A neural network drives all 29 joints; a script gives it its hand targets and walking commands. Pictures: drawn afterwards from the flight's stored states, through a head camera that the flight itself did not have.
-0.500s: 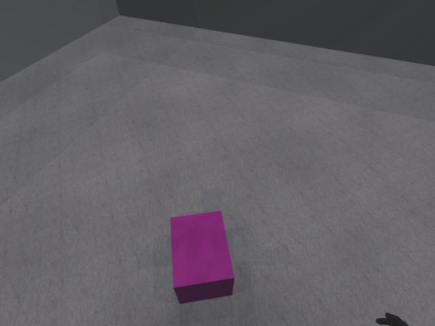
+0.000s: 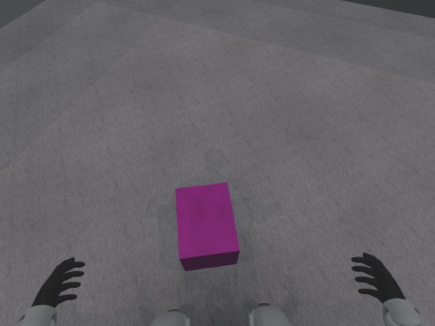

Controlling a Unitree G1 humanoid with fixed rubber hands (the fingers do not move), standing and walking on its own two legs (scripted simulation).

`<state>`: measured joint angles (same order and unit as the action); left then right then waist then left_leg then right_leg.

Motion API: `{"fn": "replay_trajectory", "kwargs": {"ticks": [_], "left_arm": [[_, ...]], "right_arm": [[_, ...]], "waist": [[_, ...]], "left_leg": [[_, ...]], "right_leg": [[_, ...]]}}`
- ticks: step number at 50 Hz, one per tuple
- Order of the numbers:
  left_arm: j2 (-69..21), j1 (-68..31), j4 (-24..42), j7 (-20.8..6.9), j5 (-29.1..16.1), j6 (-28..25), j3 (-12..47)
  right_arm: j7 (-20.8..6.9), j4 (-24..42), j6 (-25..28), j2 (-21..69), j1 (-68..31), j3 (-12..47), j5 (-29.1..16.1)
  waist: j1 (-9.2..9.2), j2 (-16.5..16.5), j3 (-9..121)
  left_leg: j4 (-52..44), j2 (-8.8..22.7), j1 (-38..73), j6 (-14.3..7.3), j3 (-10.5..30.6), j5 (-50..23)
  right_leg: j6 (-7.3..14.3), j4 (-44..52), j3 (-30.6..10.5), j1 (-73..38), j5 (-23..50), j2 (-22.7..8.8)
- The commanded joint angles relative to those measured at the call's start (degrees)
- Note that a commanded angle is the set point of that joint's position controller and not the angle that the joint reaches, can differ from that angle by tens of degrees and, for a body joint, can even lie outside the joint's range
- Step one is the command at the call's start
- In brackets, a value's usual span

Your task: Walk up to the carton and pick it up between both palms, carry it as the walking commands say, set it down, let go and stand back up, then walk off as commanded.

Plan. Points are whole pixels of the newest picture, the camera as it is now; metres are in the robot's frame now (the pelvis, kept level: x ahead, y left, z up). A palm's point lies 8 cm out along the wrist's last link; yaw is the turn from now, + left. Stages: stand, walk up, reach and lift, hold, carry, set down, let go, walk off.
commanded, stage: reach and lift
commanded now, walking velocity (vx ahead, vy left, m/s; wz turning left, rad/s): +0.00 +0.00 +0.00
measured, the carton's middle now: (206, 226) +0.53 +0.05 -0.63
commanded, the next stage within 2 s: none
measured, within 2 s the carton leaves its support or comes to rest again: neither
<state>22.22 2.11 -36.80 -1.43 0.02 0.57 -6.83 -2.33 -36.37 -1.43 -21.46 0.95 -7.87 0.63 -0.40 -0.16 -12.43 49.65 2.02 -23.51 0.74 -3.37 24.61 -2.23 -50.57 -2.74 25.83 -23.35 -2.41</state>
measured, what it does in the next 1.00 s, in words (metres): lowers itself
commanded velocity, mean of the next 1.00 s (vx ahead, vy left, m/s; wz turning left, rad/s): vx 0.00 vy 0.00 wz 0.00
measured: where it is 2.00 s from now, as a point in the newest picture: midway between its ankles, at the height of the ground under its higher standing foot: outside the picture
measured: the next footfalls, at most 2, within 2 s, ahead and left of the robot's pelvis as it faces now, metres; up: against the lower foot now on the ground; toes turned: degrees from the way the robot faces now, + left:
none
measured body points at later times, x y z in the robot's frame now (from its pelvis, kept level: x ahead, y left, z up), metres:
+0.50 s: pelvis -0.01 -0.01 -0.03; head +0.18 -0.03 +0.37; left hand +0.31 +0.27 -0.12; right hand +0.33 -0.26 -0.13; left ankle +0.02 +0.13 -0.70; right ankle +0.04 -0.14 -0.70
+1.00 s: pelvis -0.05 -0.01 -0.07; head +0.23 -0.01 +0.28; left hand +0.44 +0.25 -0.14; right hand +0.47 -0.19 -0.16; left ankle +0.02 +0.13 -0.70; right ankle +0.04 -0.14 -0.70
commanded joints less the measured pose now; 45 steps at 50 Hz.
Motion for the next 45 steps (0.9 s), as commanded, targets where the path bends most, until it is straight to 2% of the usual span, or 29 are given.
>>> {"fn": "replay_trajectory", "kwargs": {"ticks": [1, 2, 4, 5, 6, 7, 10, 11, 12, 13, 15, 16, 18, 19, 21, 23, 25, 26, 29, 31, 32, 34, 35, 36, 37, 40, 42, 43, 45], "left_arm": [[1.59, -16.48, 7.87, 1.76, -0.94, 1.76, -0.48], [-0.12, -15.29, 6.17, 1.79, -1.77, 1.95, -0.4], [0.18, -17.05, 4.72, 1.69, -2.59, 2.06, -0.54], [1.03, -18.81, 4.42, 1.76, -2.56, 1.82, -0.93], [1.38, -19.63, 3.37, 1.45, -2.97, 1.86, -1.86], [1.63, -19.43, 2.71, 1.43, -3.44, 1.96, -2.24], [3.98, -20.13, 1.8, 1.5, -3.66, 0.99, -4.76], [4.19, -21.63, 1.84, 1.49, -4.17, 0.52, -5.21], [4.62, -23.92, 1.91, 1.35, -4.89, -0.02, -5.57], [5.92, -23.3, 0.89, 1.14, -4.76, -0.03, -7.81], [6.98, -26.85, 0.6, 1.31, -4.94, -0.07, -7.99], [7.13, -29.04, 0.95, 1.19, -5.78, -0.34, -7.69], [7.16, -30.77, -0.17, 0.85, -6.55, 0.11, -7.99], [5.84, -32.69, 0.01, 1.08, -7.44, 0.67, -7.01], [6.44, -32.78, -0.84, 1.14, -7.52, 2.23, -8.26], [5.44, -37.8, -0.26, 1.39, -7.86, 3.84, -7.5], [5.21, -41.47, 0.63, 1.63, -8.37, 4.82, -7.6], [6.22, -44.31, 1.5, 2.02, -8.08, 5.53, -8.25], [4.33, -51.89, 0.58, 3.09, -8.74, 8.21, -7.48], [4.13, -58.87, 1.77, 3.39, -9.43, 10.17, -6.84], [3.6, -61.05, 1.61, 3.73, -8.82, 10.75, -7.13], [2.28, -67.95, 1.37, 4.58, -9.85, 12.68, -6.33], [2.27, -67.55, -0.3, 4.88, -8.44, 13.54, -7.88], [2.08, -69.55, -0.76, 5.13, -8.6, 13.94, -7.58], [3.04, -72.24, -1.25, 5.61, -8.15, 14.49, -8.62], [1.16, -73.46, -6.14, 6.59, -7.47, 15.66, -8.77], [0.81, -75.89, -8.43, 6.71, -7.25, 15.45, -9.46], [-0.2, -76.04, -9.23, 6.68, -6.7, 14.94, -9.64], [-0.28, -78.43, -9.93, 6.39, -7.09, 13.7, -10.11]], "right_arm": [[-0.4, 2.24, -0.66, -6.29, -14.38, -1.08, -3.22], [-0.17, 1.28, -0.6, -6.33, -13.16, -1.35, -3.01], [0.15, 0.28, -0.98, -3.66, -13.98, 0.3, -3.38], [0.29, -0.04, -0.95, -3.25, -14.67, 0.3, -4.18], [0.56, 0.12, -1.21, -1.56, -15.83, 1.15, -4.31], [0.84, 0.9, -1.34, -0.84, -15.72, 1.94, -5.43], [2.4, 2.13, -0.6, 0.33, -16.82, 2.44, -4.97], [2.97, 4.65, -0.12, -0.1, -20.08, 2.37, -4.54], [3.5, 6.25, 0.34, 0.01, -22.76, 2.38, -4.69], [4.14, 9.3, 0.47, -0.09, -26.12, 2.51, -5.24], [5.29, 10.04, 0.33, -0.35, -29.06, 2.49, -5.77], [5.7, 9.58, 0.21, -0.97, -30.69, 1.44, -4.75], [6.32, 12.05, -0.21, -1.2, -35.48, 1.59, -5.29], [6.42, 11.09, -1.0, -1.64, -36.91, 0.86, -5.02], [6.47, 10.54, -2.59, -1.63, -38.66, 2.18, -5.78], [6.06, 7.04, -4.56, -1.4, -42.71, 2.26, -5.69], [5.39, 4.55, -6.2, -2.67, -44.93, 2.16, -6.02], [5.13, 3.77, -6.9, -2.52, -47.51, 1.98, -6.25], [4.15, -2.53, -9.28, -4.27, -53.86, -0.18, -6.01], [3.76, -4.12, -10.95, -5.57, -59.27, -0.89, -5.51], [3.45, -6.42, -11.43, -6.51, -60.77, -2.21, -5.08], [2.76, -8.99, -12.53, -7.01, -68.34, -3.01, -5.57], [2.6, -10.02, -12.99, -6.99, -69.79, -3.35, -5.47], [2.47, -9.32, -12.8, -7.66, -73.27, -3.61, -5.62], [2.4, -9.65, -12.99, -8.26, -76.27, -3.07, -5.53], [1.97, -12.4, -12.85, -10.94, -80.88, -4.49, -5.07], [1.76, -12.77, -12.52, -11.64, -85.04, -4.92, -4.62], [1.82, -14.16, -12.13, -10.82, -85.05, -4.61, -5.47], [2.11, -11.73, -11.21, -9.71, -88.48, -4.29, -4.74]], "waist": [[-0.36, -1.42, 12.69], [-1.17, 0.93, 14.01], [-0.69, 1.78, 15.23], [-0.5, 0.53, 16.88], [0.07, 2.62, 18.33], [0.51, 1.61, 21.33], [1.61, 3.13, 28.63], [1.75, 5.56, 31.84], [1.77, 5.67, 32.31], [3.82, 8.3, 35.82], [3.82, 7.65, 36.75], [2.49, 7.6, 37.68], [4.05, 9.07, 39.76], [2.24, 8.1, 41.06], [4.41, 7.81, 45.24], [4.18, 6.21, 42.22], [3.26, 4.46, 43.55], [3.98, 3.38, 43.49], [2.47, 0.88, 41.99], [0.53, 1.84, 43.44], [0.17, -0.14, 43.6], [-0.69, -0.25, 42.94], [0.89, -0.63, 44.59], [0.66, -0.32, 45.07], [1.89, 0.09, 46.21], [2.55, -1.65, 49.33], [2.91, -0.3, 50.64], [3.47, -1.03, 51.64], [2.96, 2.25, 54.23]], "left_leg": [[-5.45, -5.04, -7.46, 2.44, 1.74, -7.44], [-4.02, -5.07, -7.23, 2.18, 1.78, -12.02], [-1.64, -5.28, -8.82, 1.64, 1.98, -14.17], [-0.78, -5.33, -9.17, 1.64, 1.97, -16.16], [0.79, -5.36, -10.84, 1.11, 1.82, -17.93], [1.27, -5.17, -9.93, 0.85, 1.97, -19.99], [4.13, -5.53, -12.57, 0.31, 1.55, -26.96], [5.52, -5.52, -15.48, 0.13, 1.35, -26.75], [5.74, -5.65, -18.29, -0.1, 1.47, -25.82], [6.52, -5.92, -20.86, -0.35, 0.85, -25.21], [6.96, -5.87, -24.64, -0.5, 1.12, -23.01], [7.29, -6.16, -26.3, -0.28, 1.18, -24.17], [7.86, -6.03, -28.75, -0.36, 0.95, -22.9], [7.76, -6.09, -28.07, -0.37, 1.31, -23.33], [8.08, -6.15, -27.48, -0.48, 0.99, -24.24], [7.47, -5.53, -27.56, -0.18, 1.53, -21.5], [7.66, -5.36, -25.65, -0.12, 1.47, -20.99], [7.77, -5.25, -26.44, 0.03, 1.3, -18.74], [6.77, -4.86, -25.17, 1.0, 2.37, -14.27], [7.36, -5.11, -26.01, 1.36, 2.33, -11.88], [7.42, -5.2, -25.7, 1.64, 2.4, -11.74], [7.5, -5.14, -26.78, 1.85, 3.45, -7.56], [7.46, -5.2, -26.21, 1.74, 3.19, -7.74], [7.64, -5.46, -27.01, 1.71, 3.33, -6.69], [8.45, -5.59, -27.2, 1.62, 2.99, -6.34], [8.02, -5.82, -25.67, 1.96, 3.49, -8.94], [8.68, -6.0, -27.21, 1.88, 3.16, -10.04], [8.56, -6.18, -28.01, 1.93, 2.49, -12.52], [9.27, -6.5, -30.69, 1.47, 2.12, -15.83]], "right_leg": [[0.62, 1.85, 6.68, 8.06, 7.06, 5.46], [0.46, 2.15, 6.19, 7.78, 10.56, 5.98], [0.27, 1.39, 5.4, 9.77, 12.65, 5.51], [0.11, 0.48, 5.48, 10.71, 14.69, 5.52], [-0.19, 0.72, 4.75, 10.79, 16.18, 5.45], [-0.14, 0.41, 4.56, 10.48, 18.34, 5.3], [-0.91, -1.37, 3.14, 7.39, 28.63, 5.03], [-1.05, -2.76, 2.58, 5.22, 32.49, 4.81], [-1.22, -3.53, 1.89, 3.89, 34.57, 4.62], [-1.39, -4.23, 1.1, 0.82, 37.57, 4.12], [-1.22, -5.35, 0.65, 0.69, 37.8, 3.63], [-1.21, -5.98, 1.02, 0.91, 38.46, 4.04], [-1.12, -6.61, 0.88, 0.34, 37.39, 3.91], [-0.45, -6.6, 0.88, 1.45, 36.71, 4.27], [-0.24, -6.98, 1.33, 1.84, 34.41, 4.46], [0.0, -6.23, 2.38, 9.43, 24.81, 5.03], [0.89, -5.67, 2.89, 13.12, 19.91, 5.36], [0.75, -5.76, 3.01, 14.91, 17.39, 5.12], [1.87, -5.98, 4.43, 22.23, 10.28, 4.9], [1.87, -6.13, 5.03, 23.97, 6.83, 4.98], [2.1, -6.38, 5.16, 26.15, 6.27, 5.09], [2.48, -7.26, 5.6, 30.14, 2.26, 5.11], [2.45, -7.28, 5.66, 30.62, 1.98, 5.23], [2.54, -7.85, 5.6, 30.97, 1.05, 5.4], [2.6, -8.5, 5.48, 31.6, 0.71, 5.4], [2.58, -9.15, 6.17, 33.63, 3.19, 5.89], [2.6, -9.58, 5.93, 34.56, 3.94, 6.2], [2.5, -9.38, 5.94, 34.52, 5.9, 6.25], [2.07, -9.51, 5.33, 31.39, 9.79, 6.2]]}}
